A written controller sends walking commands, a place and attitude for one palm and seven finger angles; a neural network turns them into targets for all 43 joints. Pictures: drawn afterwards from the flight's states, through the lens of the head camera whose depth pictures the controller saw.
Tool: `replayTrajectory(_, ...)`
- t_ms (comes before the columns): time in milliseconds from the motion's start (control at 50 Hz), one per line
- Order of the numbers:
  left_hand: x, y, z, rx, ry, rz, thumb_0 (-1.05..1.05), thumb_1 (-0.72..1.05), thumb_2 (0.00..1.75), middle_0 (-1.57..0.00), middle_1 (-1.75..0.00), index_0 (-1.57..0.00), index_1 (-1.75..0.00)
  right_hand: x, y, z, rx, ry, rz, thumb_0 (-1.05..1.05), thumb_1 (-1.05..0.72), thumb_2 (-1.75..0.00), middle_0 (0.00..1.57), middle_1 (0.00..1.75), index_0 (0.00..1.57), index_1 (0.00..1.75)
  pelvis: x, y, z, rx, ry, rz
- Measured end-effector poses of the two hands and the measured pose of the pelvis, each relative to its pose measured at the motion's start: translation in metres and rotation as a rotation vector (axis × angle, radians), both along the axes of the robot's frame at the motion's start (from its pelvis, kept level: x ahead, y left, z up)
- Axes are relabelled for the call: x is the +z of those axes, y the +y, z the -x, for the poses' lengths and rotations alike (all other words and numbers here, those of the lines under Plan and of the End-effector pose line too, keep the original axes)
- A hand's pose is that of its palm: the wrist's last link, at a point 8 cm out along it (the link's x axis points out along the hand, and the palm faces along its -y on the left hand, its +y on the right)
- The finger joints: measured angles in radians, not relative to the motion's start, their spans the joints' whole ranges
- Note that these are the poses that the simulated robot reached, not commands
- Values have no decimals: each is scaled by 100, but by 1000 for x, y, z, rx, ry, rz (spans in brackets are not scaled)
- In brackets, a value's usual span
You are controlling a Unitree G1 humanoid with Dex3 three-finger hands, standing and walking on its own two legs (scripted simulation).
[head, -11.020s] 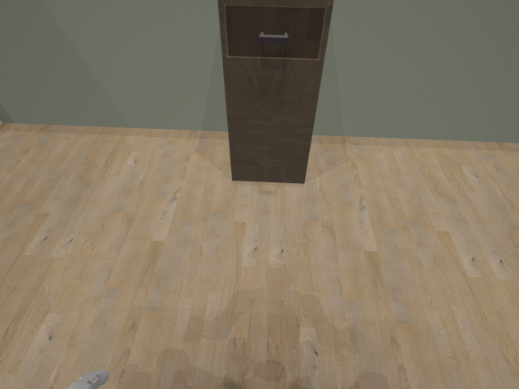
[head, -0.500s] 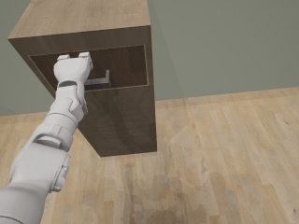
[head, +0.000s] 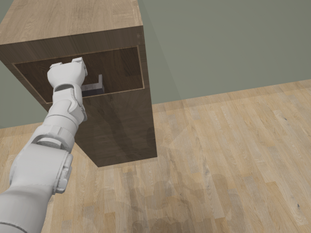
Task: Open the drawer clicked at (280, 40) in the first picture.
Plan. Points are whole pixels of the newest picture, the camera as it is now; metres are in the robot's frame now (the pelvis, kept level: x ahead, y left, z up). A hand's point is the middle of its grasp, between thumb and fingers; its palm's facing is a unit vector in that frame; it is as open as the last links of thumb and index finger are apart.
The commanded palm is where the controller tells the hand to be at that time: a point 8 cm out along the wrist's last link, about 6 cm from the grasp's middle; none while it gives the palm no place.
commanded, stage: move the hooked fingers above the handle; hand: left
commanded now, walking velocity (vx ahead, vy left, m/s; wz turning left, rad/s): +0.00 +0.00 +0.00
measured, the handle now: (86, 85) +0.56 +0.19 +0.03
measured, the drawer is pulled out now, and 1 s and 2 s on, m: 0.00 0.00 0.00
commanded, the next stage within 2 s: none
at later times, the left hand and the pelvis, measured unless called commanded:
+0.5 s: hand (81, 89) +0.50 +0.18 +0.08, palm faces -0.15 -0.01 -0.99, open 13.9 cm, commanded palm +0.49 +0.17 +0.14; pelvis +0.00 +0.00 +0.00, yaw +2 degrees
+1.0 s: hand (88, 94) +0.48 +0.16 +0.08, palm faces -0.15 -0.03 -0.99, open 13.8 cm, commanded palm +0.48 +0.17 +0.14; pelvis +0.00 +0.00 +0.00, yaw +3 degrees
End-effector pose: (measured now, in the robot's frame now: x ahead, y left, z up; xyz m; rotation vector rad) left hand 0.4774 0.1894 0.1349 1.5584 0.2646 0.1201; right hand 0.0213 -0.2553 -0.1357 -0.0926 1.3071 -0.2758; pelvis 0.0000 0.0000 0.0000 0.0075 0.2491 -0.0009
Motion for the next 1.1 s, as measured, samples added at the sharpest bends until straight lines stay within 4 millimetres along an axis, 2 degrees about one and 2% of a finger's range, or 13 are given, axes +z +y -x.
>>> replayTrajectory(60, -1, -4, 10, -119, 26, 2, -1, -49, 30, -33, -121, -31, -120, 6, -2, -10, 36, -30, 29, 0, -90, -90, 21, 30, 20, 30, 1, -1, 1, 22, -17, 4)
replayTrajectory(140, 6, -29, 20, -316, -50, 17, -1, -49, 30, -33, -120, -32, -120, 11, -9, -23, 91, -54, 68, 0, -90, -90, 21, 30, 20, 30, -1, 0, 3, 48, -29, 8)
replayTrajectory(220, 15, -41, 14, -337, -179, 49, -1, -49, 30, -32, -120, -32, -120, 13, -15, -30, 110, -78, 87, 0, -90, -90, 21, 30, 20, 30, -3, 0, 6, 50, -18, 8)
replayTrajectory(320, 18, -20, -5, -142, -217, -54, 0, -49, 30, -32, -120, -32, -120, 8, -17, -25, 86, -77, 75, 0, -91, -90, 20, 30, 20, 30, -6, -1, 10, 30, 16, 4)
replayTrajectory(440, 5, 5, -13, 14, -12, -46, 0, -49, 30, -31, -120, -31, -120, 2, -12, -1, 34, 7, 43, 0, -91, -90, 20, 30, 20, 30, -3, -1, 5, 24, 26, 3)
replayTrajectory(540, -5, -30, -7, -241, 53, 44, -1, -49, 30, -32, -120, -31, -120, 6, -12, 12, 36, 60, 63, 0, -90, -90, 21, 30, 20, 30, -2, -1, -4, 36, 11, 10)
replayTrajectory(640, 4, -59, -6, -402, -138, 103, -1, -49, 30, -32, -120, -32, -120, 7, -14, 12, 35, 48, 78, 0, -90, -90, 21, 30, 20, 30, -4, -1, -7, 27, 13, 11)
replayTrajectory(740, 17, -29, -13, -198, -286, -24, 0, -49, 30, -32, -120, -32, -120, -1, -10, 1, 40, 23, 40, 0, -91, -90, 20, 30, 20, 30, -6, -1, -4, 8, 29, 6)
replayTrajectory(840, 17, 3, -9, 22, -133, -84, 0, -49, 30, -31, -120, -33, -123, -7, -4, -16, 38, 8, -7, 0, -91, -90, 20, 30, 20, 30, -3, -1, -3, 8, 21, 2)
replayTrajectory(900, 9, 8, -1, 44, 7, -27, -1, -49, 30, -31, -120, -33, -123, -1, -5, -28, 43, -23, 6, 0, -91, -90, 21, 30, 20, 30, 0, -2, -4, 22, 1, 3)
replayTrajectory(1000, -2, -29, 10, -245, 58, 51, -1, -49, 30, -32, -120, -32, -122, 12, -15, -45, 91, -82, 81, 0, -90, -90, 21, 30, 20, 30, 0, -3, -3, 47, -24, 7)
replayTrajectory(1060, 1, -53, 15, -403, -46, 77, -1, -49, 30, -32, -120, -32, -121, 16, -21, -49, 105, -110, 114, 0, -90, -90, 21, 30, 20, 30, -3, -3, -1, 49, -21, 9)
replayTrajectory(1100, 5, -58, 13, -416, -149, 92, -1, -49, 30, -32, -120, -32, -121, 16, -23, -48, 107, -119, 122, 0, -90, -90, 20, 30, 20, 30, -5, -2, 1, 44, -11, 8)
